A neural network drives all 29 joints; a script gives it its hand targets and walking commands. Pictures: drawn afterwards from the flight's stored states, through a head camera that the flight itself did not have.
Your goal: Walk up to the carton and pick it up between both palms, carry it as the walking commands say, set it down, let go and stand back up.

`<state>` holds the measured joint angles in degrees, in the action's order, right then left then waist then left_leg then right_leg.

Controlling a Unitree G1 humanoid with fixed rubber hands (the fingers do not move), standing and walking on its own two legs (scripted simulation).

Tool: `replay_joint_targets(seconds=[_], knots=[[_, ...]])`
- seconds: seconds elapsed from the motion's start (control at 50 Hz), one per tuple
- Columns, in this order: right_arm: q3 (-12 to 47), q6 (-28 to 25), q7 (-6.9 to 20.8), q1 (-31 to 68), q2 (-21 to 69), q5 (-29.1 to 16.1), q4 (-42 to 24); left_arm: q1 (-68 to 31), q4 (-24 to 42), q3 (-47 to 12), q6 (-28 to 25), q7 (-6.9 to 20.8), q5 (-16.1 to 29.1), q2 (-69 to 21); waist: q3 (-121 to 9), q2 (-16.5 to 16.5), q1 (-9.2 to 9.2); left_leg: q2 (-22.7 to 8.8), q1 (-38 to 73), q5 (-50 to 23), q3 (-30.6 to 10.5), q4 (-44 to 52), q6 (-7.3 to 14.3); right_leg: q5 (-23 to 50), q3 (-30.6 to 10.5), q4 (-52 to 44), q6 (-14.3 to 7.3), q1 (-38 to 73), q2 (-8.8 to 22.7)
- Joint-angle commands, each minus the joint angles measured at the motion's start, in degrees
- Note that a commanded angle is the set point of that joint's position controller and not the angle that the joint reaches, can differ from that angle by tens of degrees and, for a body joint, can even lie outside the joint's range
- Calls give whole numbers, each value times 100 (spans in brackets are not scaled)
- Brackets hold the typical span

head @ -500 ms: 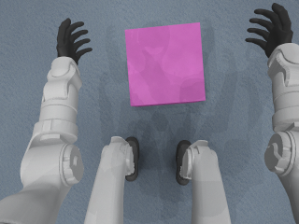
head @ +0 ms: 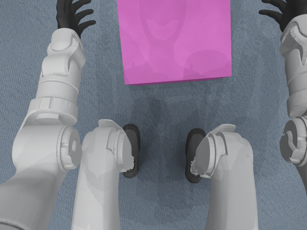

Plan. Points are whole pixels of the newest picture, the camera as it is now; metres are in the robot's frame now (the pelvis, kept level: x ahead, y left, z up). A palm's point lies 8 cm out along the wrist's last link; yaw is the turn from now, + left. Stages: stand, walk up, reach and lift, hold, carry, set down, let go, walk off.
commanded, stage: reach and lift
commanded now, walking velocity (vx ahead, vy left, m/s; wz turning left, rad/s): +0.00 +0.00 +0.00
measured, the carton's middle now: (172, 35) +0.55 -0.03 -0.32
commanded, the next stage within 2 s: none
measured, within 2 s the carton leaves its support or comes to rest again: neither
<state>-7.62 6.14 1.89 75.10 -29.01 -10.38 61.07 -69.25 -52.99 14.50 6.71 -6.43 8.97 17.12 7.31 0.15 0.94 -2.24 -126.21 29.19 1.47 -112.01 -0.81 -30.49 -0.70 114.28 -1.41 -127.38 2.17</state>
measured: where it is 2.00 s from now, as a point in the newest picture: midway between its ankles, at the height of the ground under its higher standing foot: (162, 162)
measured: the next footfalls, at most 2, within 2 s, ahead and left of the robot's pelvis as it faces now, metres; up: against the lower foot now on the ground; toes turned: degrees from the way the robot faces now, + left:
none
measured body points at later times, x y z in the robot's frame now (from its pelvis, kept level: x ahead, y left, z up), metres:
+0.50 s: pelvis -0.01 +0.00 -0.07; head +0.36 -0.03 +0.17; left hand +0.54 +0.21 -0.24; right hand +0.54 -0.24 -0.26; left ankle +0.12 +0.13 -0.39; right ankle +0.11 -0.12 -0.39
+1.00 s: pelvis -0.01 +0.00 -0.06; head +0.36 -0.02 +0.19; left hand +0.54 +0.18 -0.24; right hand +0.54 -0.23 -0.25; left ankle +0.12 +0.13 -0.39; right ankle +0.11 -0.12 -0.39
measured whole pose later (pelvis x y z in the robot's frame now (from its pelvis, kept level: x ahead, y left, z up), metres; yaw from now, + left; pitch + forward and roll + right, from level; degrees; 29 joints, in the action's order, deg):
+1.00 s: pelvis -0.01 +0.00 -0.06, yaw +0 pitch +37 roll +3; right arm 1.0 0.9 -2.4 83.8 -27.7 -16.4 70.3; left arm -81.9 -68.4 5.1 0.6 -8.1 16.9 20.3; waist 20.2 1.5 0.3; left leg -1.6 -131.8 29.3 1.0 -124.3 -0.9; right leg -31.0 -1.0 126.6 -1.5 -132.6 2.7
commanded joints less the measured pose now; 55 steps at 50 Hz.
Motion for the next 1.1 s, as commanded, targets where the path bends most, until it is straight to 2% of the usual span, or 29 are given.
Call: replay_joint_targets(seconds=[0.0, 0.2, 0.3, 0.46, 0.64, 0.86, 1.08], knots=[[29, -218, -101, 1392, -875, -119, -428, -1159, 382, -22, -229, -61, 64, 803, -6243, -442, 27, 289, 3136, -1377, 273, 397, -99, 1430, 67, -774, 287, 3325, -112], [387, -469, -313, 1755, -874, -461, -130, -1542, -1, -354, -518, -159, 355, 953, -5994, -398, -1, 215, 3029, -1562, 164, -267, -105, 1553, -41, -114, 286, 3063, -15], [487, -574, -343, 1814, -855, -469, 132, -1538, -639, -690, -569, -51, 761, 721, -5462, -429, -231, 187, 2659, -1492, 102, -508, -133, 1547, -90, 91, 298, 2856, 40], [570, -614, -400, 2124, -990, -586, 54, -1870, -769, -816, -642, -97, 956, 954, -5760, -438, -206, 198, 2818, -1524, 117, -700, -151, 1637, -57, 334, 312, 3102, 52], [701, -572, -386, 2055, -869, -647, 115, -1834, -878, -777, -642, -108, 902, 929, -5463, -465, -121, 237, 2628, -1402, 131, -684, -113, 1598, -63, 330, 312, 3014, 10], [758, -601, -404, 2151, -641, -618, 413, -2013, -1001, -832, -696, -143, 805, 738, -5161, -333, -125, 273, 2603, -1363, 71, -560, -130, 1460, -81, 193, 291, 2750, -55], [838, -658, -508, 2387, -369, -535, 439, -2242, -1151, -909, -759, -248, 732, 427, -5307, -334, -105, 357, 2770, -1408, 14, -493, -126, 1416, -64, 125, 285, 2786, -132]])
